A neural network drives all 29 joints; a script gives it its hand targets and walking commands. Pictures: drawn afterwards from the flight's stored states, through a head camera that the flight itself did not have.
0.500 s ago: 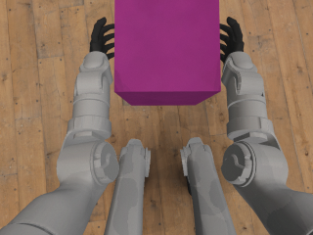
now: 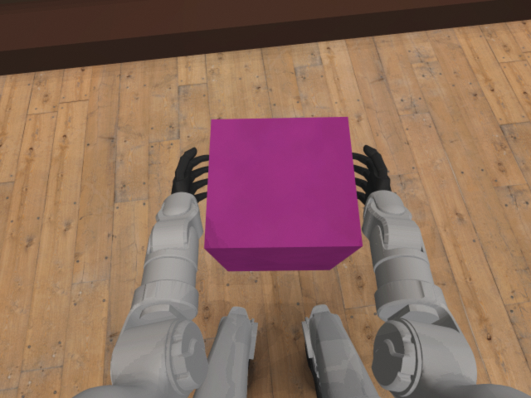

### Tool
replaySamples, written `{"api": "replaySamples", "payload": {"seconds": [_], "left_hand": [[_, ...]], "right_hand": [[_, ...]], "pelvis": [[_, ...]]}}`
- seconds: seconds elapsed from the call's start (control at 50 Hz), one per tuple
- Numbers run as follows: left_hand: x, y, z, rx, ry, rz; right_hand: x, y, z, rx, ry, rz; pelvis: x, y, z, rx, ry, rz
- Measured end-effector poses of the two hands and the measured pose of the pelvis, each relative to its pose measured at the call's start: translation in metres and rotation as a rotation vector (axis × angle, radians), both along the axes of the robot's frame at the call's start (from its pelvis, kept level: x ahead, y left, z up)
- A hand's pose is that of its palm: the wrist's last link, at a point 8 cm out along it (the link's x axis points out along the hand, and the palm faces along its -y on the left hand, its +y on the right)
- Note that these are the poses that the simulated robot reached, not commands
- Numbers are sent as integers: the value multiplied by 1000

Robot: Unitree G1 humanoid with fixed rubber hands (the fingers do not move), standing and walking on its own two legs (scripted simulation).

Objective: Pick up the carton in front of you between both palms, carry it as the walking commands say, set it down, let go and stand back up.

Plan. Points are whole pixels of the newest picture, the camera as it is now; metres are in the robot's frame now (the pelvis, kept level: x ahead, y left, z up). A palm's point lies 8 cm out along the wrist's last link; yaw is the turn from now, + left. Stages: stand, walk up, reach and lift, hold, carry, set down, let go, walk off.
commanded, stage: reach and lift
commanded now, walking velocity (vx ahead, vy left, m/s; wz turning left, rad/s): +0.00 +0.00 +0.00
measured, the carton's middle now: (279, 205) +0.41 +0.00 -0.11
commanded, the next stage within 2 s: hold in 1.64 s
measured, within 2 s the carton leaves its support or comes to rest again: neither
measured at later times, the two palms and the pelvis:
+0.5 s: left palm (148, 185) +0.36 +0.15 +0.11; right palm (423, 180) +0.35 -0.15 +0.11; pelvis +0.05 +0.00 +0.12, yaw +0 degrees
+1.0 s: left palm (126, 183) +0.34 +0.15 +0.16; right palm (450, 175) +0.34 -0.15 +0.16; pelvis +0.04 +0.00 +0.14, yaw +0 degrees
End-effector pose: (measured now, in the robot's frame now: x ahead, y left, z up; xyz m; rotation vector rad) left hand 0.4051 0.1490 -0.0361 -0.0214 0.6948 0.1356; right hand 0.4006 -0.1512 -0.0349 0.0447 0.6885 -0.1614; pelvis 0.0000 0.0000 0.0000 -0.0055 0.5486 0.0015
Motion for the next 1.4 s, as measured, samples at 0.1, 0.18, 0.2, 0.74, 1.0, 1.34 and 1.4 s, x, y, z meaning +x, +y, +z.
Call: {"api": "replaySamples", "payload": {"seconds": [0.1, 0.18, 0.2, 0.74, 1.0, 1.34, 1.4], "left_hand": [[-11, 0, 30, -1, -1, 3], [-19, 0, 54, -1, -2, 5], [-21, 0, 60, -1, -2, 5], [-67, 0, 195, 35, -15, -11], [-69, 1, 198, 31, -10, -9], [-62, 1, 206, 48, -10, -23], [-62, 1, 207, 51, -9, -24]], "right_hand": [[-10, 0, 30, -1, -1, 3], [-18, 0, 55, -3, -2, 5], [-20, 0, 61, -3, -2, 6], [-61, 0, 195, -42, -14, 51], [-64, 1, 198, -38, -10, 48], [-57, 1, 206, -55, -10, 59], [-57, 1, 207, -58, -9, 62]], "pelvis": [[10, 0, 28, 0, -62, 1], [19, 0, 50, 1, -117, 2], [21, 0, 55, 1, -131, 3], [50, -1, 137, 5, -572, 1], [38, -1, 136, 5, -606, 4], [52, 0, 141, 7, -613, 2], [54, 0, 142, 7, -615, 2]]}}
